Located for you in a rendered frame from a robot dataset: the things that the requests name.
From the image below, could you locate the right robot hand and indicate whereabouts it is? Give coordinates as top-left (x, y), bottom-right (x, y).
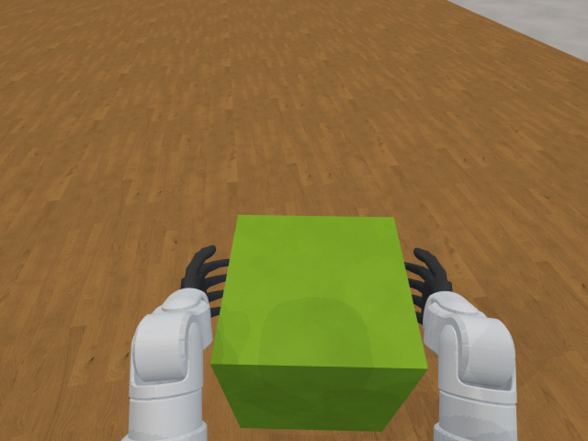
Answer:
top-left (404, 248), bottom-right (452, 325)

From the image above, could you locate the right robot forearm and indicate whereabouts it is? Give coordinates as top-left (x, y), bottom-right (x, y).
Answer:
top-left (423, 291), bottom-right (517, 441)

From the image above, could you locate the left robot forearm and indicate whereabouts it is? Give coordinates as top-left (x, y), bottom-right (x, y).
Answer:
top-left (121, 288), bottom-right (212, 441)

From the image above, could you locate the carton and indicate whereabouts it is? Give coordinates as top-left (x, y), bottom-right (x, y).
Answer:
top-left (210, 215), bottom-right (428, 432)

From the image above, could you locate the left robot hand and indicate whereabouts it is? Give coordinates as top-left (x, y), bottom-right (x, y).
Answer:
top-left (180, 245), bottom-right (230, 317)

